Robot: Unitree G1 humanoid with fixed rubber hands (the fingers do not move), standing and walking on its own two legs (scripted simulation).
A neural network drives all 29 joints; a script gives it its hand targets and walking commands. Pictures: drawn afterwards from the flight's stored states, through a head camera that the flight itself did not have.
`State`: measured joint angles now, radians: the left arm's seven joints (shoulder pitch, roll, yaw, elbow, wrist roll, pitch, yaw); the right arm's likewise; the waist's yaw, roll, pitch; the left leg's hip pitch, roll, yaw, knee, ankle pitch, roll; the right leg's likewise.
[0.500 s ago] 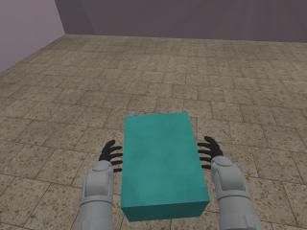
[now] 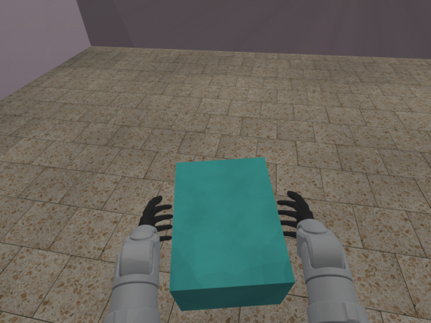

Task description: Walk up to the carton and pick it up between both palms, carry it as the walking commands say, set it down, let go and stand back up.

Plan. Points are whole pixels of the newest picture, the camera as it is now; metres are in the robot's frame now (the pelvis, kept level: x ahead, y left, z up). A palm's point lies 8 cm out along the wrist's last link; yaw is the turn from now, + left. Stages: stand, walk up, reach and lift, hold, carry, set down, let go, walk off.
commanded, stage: hold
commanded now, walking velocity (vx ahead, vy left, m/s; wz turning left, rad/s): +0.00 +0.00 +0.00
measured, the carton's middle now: (225, 229) +0.34 +0.00 -0.03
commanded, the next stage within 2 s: carry in 0.44 s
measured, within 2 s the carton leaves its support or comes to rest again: neither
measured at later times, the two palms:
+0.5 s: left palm (149, 232) +0.29 +0.15 +0.04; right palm (304, 227) +0.29 -0.15 +0.05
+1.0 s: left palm (210, 161) +0.44 +0.03 +0.08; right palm (339, 164) +0.42 -0.26 +0.09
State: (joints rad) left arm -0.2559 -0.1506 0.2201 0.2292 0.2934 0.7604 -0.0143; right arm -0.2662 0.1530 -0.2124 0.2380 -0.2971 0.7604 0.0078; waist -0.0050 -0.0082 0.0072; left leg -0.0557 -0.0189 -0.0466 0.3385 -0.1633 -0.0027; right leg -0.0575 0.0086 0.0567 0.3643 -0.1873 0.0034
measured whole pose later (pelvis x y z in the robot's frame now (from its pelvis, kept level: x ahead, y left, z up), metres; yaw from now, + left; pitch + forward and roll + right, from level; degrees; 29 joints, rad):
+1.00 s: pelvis +0.14 -0.09 -0.01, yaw -6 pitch +4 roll +0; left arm -0.30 -0.16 0.13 -0.21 0.14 1.21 0.24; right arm -0.29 0.16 -0.12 -0.22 -0.08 1.22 -0.26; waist 0.00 -0.01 -0.10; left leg -0.43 0.05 0.22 0.47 -0.20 0.00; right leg -0.10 0.06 -0.08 0.35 -0.32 -0.08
